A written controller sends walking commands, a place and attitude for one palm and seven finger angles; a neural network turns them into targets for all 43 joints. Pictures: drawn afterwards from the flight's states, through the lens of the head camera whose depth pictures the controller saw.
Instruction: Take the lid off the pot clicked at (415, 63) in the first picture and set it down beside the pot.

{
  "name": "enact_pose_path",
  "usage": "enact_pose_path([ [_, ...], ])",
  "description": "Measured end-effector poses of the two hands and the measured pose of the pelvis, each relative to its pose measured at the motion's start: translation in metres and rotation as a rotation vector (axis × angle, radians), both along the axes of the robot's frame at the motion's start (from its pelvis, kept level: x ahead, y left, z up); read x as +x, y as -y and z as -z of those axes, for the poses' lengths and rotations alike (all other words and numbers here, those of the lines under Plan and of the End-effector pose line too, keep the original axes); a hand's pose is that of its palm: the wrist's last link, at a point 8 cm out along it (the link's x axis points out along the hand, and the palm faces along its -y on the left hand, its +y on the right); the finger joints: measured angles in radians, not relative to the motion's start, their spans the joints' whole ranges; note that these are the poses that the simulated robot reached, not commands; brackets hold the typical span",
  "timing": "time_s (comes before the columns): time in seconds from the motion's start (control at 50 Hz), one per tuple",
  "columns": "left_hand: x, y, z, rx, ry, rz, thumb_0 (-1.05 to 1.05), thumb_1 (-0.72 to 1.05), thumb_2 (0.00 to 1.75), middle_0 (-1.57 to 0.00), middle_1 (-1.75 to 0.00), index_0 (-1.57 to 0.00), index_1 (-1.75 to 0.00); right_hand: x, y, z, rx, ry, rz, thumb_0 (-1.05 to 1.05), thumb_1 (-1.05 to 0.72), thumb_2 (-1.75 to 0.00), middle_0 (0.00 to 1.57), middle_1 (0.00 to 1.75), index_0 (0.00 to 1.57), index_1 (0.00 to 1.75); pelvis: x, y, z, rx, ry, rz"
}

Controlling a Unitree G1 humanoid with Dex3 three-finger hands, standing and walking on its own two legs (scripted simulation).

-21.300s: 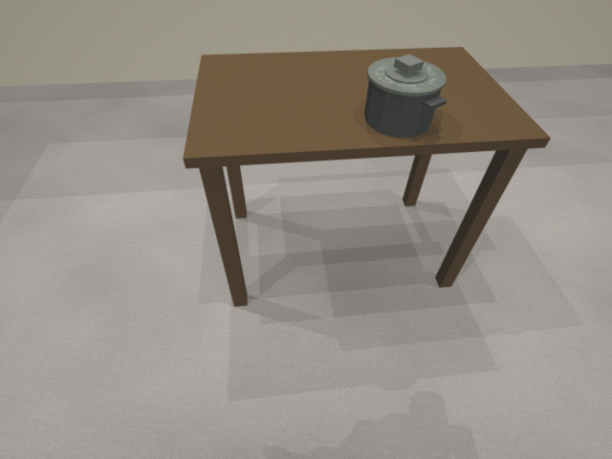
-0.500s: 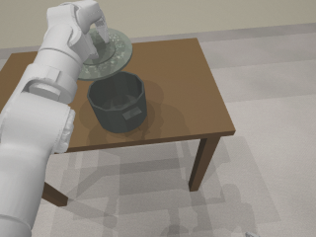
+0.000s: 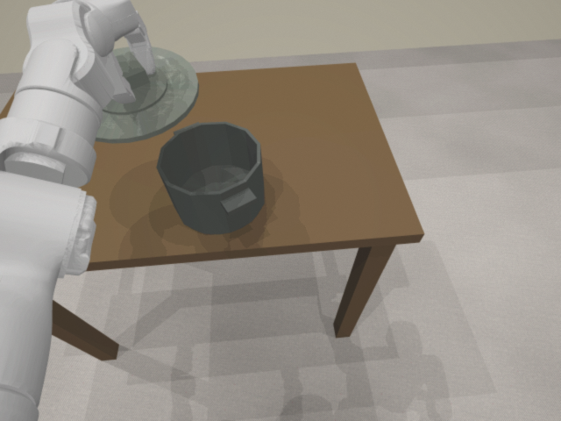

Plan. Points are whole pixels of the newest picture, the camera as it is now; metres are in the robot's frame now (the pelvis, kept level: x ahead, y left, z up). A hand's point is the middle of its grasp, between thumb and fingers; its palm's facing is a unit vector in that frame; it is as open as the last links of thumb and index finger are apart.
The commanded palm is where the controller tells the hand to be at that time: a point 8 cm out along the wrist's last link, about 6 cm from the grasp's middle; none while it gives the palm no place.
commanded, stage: move the lid sideways beside the pot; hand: left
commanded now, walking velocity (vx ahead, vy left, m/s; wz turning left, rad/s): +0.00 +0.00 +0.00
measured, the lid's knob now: (123, 73) +0.53 +0.17 +0.22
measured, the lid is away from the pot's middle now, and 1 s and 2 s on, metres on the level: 0.09 0.20 0.24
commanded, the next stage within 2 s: lower the lid onto the table in 1.38 s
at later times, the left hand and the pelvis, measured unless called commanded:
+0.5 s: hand (59, 87) +0.48 +0.24 +0.23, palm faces -0.30 -0.10 -0.95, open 7.9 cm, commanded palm +0.50 +0.24 +0.31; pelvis +0.00 +0.00 +0.00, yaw +1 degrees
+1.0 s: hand (22, 91) +0.48 +0.28 +0.23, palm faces -0.32 -0.10 -0.94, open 7.9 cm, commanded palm +0.50 +0.29 +0.31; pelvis +0.00 +0.01 +0.00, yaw +0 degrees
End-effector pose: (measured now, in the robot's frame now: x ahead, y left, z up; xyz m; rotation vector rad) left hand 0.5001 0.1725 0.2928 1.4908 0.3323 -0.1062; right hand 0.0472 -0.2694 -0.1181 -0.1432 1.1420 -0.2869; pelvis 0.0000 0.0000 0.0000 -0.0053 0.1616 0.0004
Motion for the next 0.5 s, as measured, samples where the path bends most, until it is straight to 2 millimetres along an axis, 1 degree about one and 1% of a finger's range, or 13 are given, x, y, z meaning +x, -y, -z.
enact_pose_path([
  [0.18,-0.007,-0.027,-0.003,0.001,-0.016,-0.056,0.03,0.15,0.76,-0.60,-0.98,-0.68,-0.99,0.005,-0.002,0.000,0.009,-0.001,-0.004,0.01,-0.91,-0.90,0.20,0.30,0.20,0.30,-0.001,0.000,0.000,-0.003,0.006,-0.002],
  [0.28,-0.013,-0.043,0.001,-0.001,-0.037,-0.077,0.03,0.15,0.76,-0.60,-0.98,-0.68,-0.99,0.006,-0.001,-0.002,0.004,-0.011,-0.004,0.01,-0.91,-0.90,0.20,0.30,0.20,0.30,-0.003,0.000,0.000,-0.006,0.010,-0.005],
  [0.34,-0.016,-0.049,0.002,0.023,-0.042,-0.071,0.03,0.15,0.76,-0.60,-0.98,-0.68,-0.99,0.005,-0.001,-0.002,-0.005,-0.019,-0.008,0.01,-0.91,-0.90,0.20,0.30,0.20,0.30,-0.004,-0.001,0.000,-0.009,0.013,-0.010],
  [0.5,-0.019,-0.064,0.003,-0.001,-0.040,-0.059,0.03,0.15,0.76,-0.60,-0.98,-0.69,-0.99,0.000,-0.001,-0.005,-0.023,-0.029,-0.001,0.01,-0.91,-0.90,0.20,0.30,0.20,0.30,-0.005,-0.004,0.001,-0.013,0.019,-0.011],
])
